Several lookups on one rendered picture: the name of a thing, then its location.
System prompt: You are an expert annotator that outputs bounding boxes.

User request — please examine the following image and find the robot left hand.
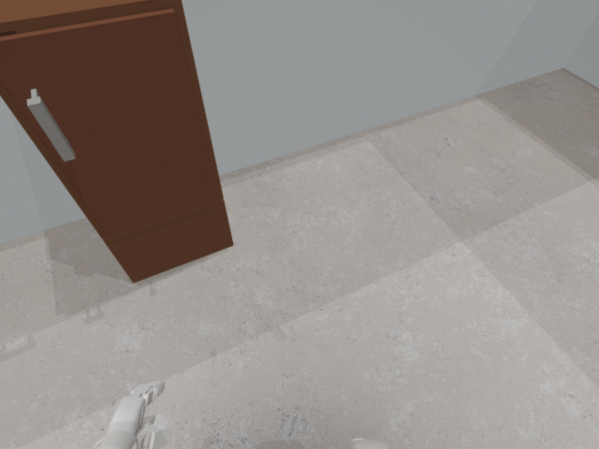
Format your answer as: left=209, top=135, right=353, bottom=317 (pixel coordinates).
left=105, top=381, right=172, bottom=449

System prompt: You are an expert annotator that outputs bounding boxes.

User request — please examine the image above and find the left robot forearm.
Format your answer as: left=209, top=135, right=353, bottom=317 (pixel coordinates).
left=93, top=430, right=139, bottom=449

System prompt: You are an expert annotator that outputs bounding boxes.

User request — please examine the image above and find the cupboard door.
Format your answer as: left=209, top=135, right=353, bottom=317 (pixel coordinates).
left=0, top=8, right=218, bottom=237

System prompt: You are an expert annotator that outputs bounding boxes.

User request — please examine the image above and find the handle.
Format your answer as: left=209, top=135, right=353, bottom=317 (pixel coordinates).
left=27, top=88, right=76, bottom=162

